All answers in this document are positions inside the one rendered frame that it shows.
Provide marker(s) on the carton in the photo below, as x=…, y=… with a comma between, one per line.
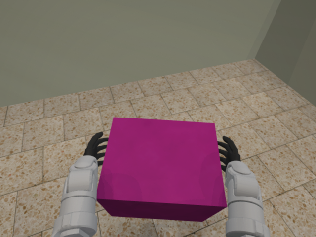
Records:
x=162, y=169

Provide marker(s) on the right robot forearm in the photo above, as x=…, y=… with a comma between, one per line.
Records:
x=244, y=202

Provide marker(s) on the left robot hand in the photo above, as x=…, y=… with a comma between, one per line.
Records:
x=93, y=148

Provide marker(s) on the left robot forearm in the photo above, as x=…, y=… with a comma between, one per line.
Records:
x=78, y=203

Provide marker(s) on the right robot hand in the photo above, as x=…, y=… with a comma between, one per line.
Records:
x=231, y=154

